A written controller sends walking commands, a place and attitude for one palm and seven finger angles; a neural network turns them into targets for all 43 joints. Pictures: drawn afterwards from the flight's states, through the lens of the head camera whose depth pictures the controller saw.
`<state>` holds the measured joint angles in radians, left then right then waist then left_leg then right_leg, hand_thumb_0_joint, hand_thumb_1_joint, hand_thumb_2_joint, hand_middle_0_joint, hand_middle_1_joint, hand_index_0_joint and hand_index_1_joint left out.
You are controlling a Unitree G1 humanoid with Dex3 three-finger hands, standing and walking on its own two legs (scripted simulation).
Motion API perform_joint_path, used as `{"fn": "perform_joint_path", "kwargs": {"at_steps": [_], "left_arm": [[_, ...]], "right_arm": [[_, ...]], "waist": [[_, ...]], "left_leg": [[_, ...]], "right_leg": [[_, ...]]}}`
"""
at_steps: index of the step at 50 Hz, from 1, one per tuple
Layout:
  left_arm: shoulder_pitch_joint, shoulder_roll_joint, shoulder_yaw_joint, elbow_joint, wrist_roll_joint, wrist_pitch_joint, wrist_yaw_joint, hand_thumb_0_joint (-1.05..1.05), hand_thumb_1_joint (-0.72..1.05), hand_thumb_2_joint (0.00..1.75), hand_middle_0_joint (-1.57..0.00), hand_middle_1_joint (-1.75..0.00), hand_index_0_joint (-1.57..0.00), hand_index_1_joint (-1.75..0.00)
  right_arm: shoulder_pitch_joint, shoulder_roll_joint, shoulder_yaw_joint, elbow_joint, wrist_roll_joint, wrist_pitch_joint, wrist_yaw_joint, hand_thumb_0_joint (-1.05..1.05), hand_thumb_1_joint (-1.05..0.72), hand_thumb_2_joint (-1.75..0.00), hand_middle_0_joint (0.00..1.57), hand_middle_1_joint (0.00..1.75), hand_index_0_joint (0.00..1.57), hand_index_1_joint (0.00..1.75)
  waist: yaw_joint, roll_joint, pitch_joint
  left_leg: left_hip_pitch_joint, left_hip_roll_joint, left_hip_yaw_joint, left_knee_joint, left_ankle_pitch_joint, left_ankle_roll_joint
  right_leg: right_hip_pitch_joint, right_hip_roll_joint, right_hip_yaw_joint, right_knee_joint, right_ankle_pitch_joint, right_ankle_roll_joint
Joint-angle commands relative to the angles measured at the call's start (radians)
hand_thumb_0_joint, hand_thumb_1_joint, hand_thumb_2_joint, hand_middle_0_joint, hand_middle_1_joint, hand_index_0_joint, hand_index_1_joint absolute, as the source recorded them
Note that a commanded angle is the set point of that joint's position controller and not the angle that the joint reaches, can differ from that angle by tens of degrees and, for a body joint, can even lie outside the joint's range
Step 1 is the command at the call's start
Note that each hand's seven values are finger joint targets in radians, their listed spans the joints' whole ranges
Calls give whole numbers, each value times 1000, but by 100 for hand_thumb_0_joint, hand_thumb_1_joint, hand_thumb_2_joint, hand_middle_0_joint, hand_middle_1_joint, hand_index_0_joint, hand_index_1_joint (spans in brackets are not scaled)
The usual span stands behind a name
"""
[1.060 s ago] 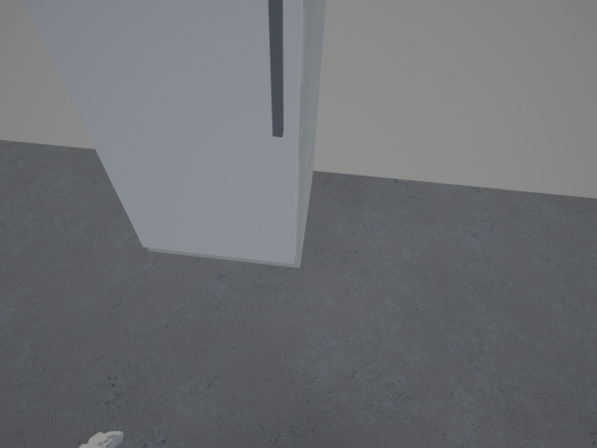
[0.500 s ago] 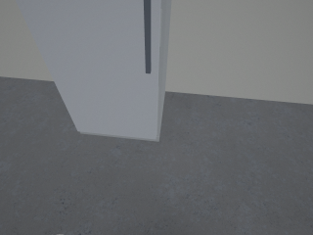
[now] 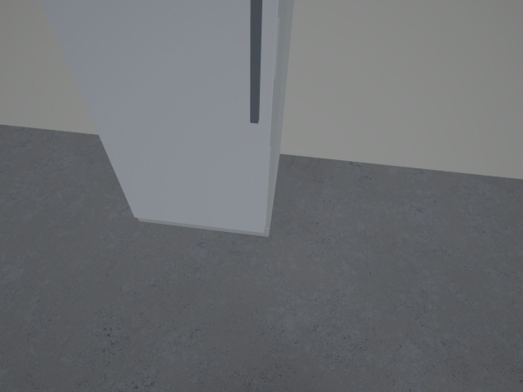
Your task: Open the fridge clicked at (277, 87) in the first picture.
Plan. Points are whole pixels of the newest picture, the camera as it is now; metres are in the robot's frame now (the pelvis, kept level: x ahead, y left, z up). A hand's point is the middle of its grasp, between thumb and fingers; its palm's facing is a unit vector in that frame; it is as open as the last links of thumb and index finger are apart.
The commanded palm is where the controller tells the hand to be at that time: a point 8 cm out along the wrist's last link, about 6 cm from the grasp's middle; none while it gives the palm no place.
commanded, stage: look at it before walking up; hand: right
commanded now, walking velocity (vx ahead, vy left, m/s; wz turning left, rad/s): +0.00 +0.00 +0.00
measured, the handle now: (256, 57) +0.85 +0.07 +0.12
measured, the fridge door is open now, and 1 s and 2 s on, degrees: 0 0 0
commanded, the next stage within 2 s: walk to a spot facing it in 0.38 s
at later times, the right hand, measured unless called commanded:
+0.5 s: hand out of the picture +0.07 -0.25 -0.15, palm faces -0.03 +0.94 -0.34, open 7.4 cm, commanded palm none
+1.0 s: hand out of the picture +0.05 -0.17 -0.18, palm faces -0.16 +0.95 -0.25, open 7.4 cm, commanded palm none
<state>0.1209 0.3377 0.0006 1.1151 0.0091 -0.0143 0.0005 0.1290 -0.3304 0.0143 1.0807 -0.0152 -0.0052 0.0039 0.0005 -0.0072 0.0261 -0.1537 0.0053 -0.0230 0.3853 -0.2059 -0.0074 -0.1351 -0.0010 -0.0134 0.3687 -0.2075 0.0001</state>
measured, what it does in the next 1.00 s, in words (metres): lifts its right foot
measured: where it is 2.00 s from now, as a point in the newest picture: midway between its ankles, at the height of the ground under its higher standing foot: outside the picture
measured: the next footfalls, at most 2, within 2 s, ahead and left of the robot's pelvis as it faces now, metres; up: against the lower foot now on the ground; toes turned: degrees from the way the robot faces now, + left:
right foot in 1.32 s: +0.03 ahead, -0.14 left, +0.00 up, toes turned +24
left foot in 1.74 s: -0.12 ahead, +0.08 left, +0.00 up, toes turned +45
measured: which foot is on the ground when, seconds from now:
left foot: down 0.00-1.00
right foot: down 0.00-0.88, up 0.90-1.00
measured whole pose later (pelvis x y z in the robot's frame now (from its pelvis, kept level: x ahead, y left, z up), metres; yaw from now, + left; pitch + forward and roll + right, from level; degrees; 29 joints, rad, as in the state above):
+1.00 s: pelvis -0.03 +0.02 -0.02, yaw +12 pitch -1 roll -1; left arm 0.14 0.24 0.06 0.96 0.01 0.06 0.02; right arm 0.26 -0.18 -0.03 0.92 -0.02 0.04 0.00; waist -0.04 -0.04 0.10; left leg -0.35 -0.06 -0.03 0.64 -0.28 0.06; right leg -0.46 -0.04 -0.02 1.09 -0.43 0.05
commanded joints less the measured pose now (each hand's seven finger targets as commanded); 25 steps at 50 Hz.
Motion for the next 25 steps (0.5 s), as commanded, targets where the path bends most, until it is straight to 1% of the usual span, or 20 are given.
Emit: {"fn": "perform_joint_path", "kwargs": {"at_steps": [1,3,5,7,9,12,14,17,19,23,25], "left_arm": [[-52,202,35,-58,0,-24,13,0,90,90,-20,-30,-20,-30],[-50,200,36,-58,0,-25,13,0,90,90,-20,-30,-20,-30],[-54,201,35,-58,0,-24,14,0,90,90,-20,-30,-20,-30],[-51,200,35,-57,-1,-22,13,0,90,90,-20,-30,-20,-30],[-54,201,34,-55,-1,-23,13,0,90,90,-20,-30,-20,-30],[-50,202,34,-56,-1,-23,14,0,90,90,-20,-30,-20,-30],[-51,202,33,-56,-1,-25,15,0,90,90,-20,-30,-20,-30],[-52,203,33,-54,-2,-23,14,0,90,90,-20,-30,-20,-30],[-54,204,33,-54,-1,-25,15,0,90,90,-20,-30,-20,-30],[-56,203,33,-54,-2,-23,15,0,90,90,-20,-30,-20,-30],[-55,208,35,-54,-1,-24,16,0,90,90,-20,-30,-20,-30]], "right_arm": [[-32,-211,-48,-62,4,-26,-16,0,-90,-90,20,30,20,30],[-27,-211,-48,-62,4,-28,-17,0,-90,-90,20,30,20,30],[-31,-211,-48,-61,4,-26,-17,0,-90,-90,20,30,20,30],[-31,-212,-48,-60,3,-26,-17,0,-90,-90,20,30,20,30],[-29,-210,-47,-59,4,-25,-17,0,-90,-90,20,30,20,30],[-29,-211,-49,-59,3,-26,-17,0,-90,-90,20,30,20,30],[-24,-211,-48,-56,4,-27,-17,0,-90,-90,20,30,20,30],[-26,-211,-47,-56,3,-26,-17,0,-90,-90,20,30,20,30],[-22,-211,-46,-55,4,-26,-17,0,-90,-90,20,30,20,30],[-24,-211,-46,-53,4,-27,-18,0,-90,-90,20,30,20,30],[-26,-213,-48,-56,3,-25,-17,0,-90,-90,20,30,20,30]], "waist": [[0,24,-62],[-1,22,-73],[0,13,-60],[-1,24,-53],[-1,6,-50],[0,20,-57],[-2,8,-72],[-1,17,-59],[-3,3,-70],[-3,20,-60],[-1,14,-57]], "left_leg": [[-1,113,-103,-62,124,39],[9,115,-102,-59,141,40],[2,112,-101,-61,138,39],[0,111,-101,-65,129,39],[-2,111,-101,-67,120,37],[6,110,-104,-68,132,39],[16,112,-100,-62,155,38],[11,110,-95,-66,151,36],[18,112,-95,-63,167,37],[15,112,-93,-67,166,35],[4,108,-105,-67,173,38]], "right_leg": [[19,-114,104,-61,124,-27],[23,-114,102,-56,135,-26],[22,-115,101,-62,130,-25],[18,-116,104,-63,125,-25],[19,-116,102,-68,118,-25],[19,-117,103,-65,128,-26],[30,-118,103,-64,151,-26],[27,-119,105,-68,147,-25],[38,-121,103,-67,165,-26],[37,-120,102,-72,157,-25],[49,-123,95,-72,157,-24]]}}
